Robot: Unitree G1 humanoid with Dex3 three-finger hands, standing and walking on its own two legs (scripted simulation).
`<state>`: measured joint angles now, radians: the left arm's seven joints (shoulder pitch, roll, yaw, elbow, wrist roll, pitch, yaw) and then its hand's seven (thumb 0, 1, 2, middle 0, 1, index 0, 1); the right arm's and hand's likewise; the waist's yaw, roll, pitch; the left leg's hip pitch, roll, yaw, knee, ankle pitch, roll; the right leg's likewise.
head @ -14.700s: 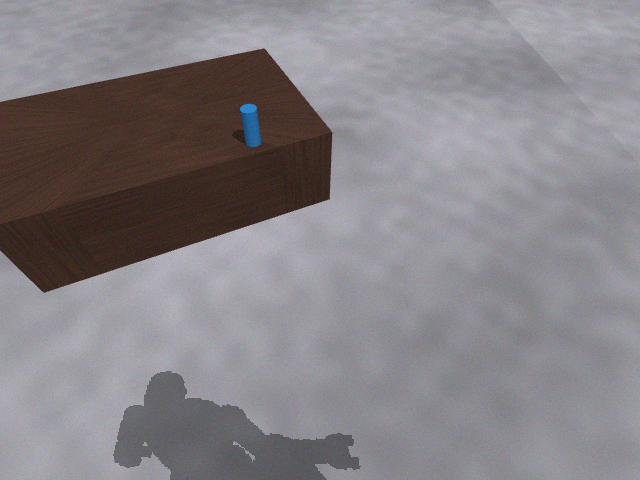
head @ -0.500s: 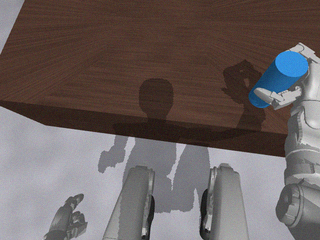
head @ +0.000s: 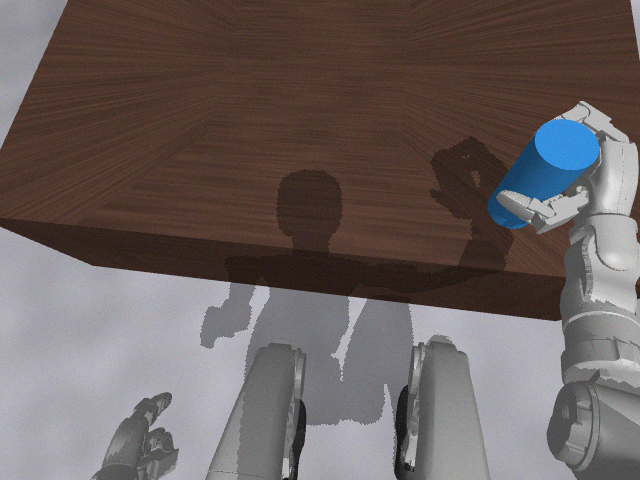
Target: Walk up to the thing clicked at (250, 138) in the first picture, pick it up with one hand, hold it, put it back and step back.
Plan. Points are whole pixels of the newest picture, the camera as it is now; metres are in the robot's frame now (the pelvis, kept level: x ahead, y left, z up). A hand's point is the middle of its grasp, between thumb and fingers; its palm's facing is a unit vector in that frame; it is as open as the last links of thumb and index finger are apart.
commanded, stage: lift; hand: right
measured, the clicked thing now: (534, 181) +0.45 -0.21 +0.01
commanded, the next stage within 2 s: hold in 1.44 s
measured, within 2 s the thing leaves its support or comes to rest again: neither
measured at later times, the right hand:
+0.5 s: hand (606, 157) +0.41 -0.22 +0.12, palm faces +0.12 +0.99 -0.01, open 9.6 cm
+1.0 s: hand out of the picture +0.39 -0.20 +0.19, palm faces +0.12 +0.99 -0.01, open 9.6 cm
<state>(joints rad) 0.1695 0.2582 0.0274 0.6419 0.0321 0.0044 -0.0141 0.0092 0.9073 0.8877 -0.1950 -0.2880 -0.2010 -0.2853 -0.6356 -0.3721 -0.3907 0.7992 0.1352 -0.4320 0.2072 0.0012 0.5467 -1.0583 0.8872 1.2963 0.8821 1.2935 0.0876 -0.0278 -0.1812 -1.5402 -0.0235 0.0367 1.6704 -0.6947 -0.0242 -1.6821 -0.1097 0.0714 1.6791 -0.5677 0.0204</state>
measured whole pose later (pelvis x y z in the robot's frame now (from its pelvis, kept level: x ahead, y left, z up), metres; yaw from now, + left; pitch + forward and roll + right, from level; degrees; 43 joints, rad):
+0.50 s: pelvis +0.02 +0.00 +0.09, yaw -2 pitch +24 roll +4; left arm 0.19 0.24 0.03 0.64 -0.01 -0.01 0.01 0.01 0.90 0.90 -0.20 -0.29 -0.20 -0.29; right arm -0.37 -0.28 -0.27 0.54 0.17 -0.35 0.15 0.00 0.55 -1.06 0.89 1.29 0.89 1.29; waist 0.05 -0.03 -0.16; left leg -1.13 -0.01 0.04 1.33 -0.61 -0.03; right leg -1.27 -0.10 0.04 1.36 -0.51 0.02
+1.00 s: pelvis +0.04 +0.00 +0.15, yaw -4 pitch +14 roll +3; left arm 0.23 0.23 0.01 0.65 -0.01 -0.02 0.03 0.01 0.90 0.89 -0.19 -0.28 -0.19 -0.28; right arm -0.23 -0.23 -0.20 0.48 0.18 -0.35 0.13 0.00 0.54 -1.04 0.90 1.28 0.89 1.27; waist 0.04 -0.02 -0.09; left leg -0.75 0.00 0.02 1.01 -0.51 -0.03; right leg -0.88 -0.09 0.01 1.05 -0.42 0.02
